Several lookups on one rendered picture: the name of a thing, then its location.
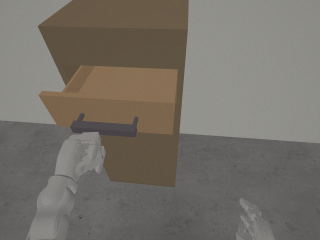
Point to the drawer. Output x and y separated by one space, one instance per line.
109 94

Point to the left robot forearm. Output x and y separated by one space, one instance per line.
54 205

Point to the left robot hand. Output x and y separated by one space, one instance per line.
80 153

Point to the right robot hand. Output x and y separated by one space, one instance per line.
258 228

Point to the cabinet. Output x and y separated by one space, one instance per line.
132 34

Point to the handle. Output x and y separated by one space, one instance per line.
104 128

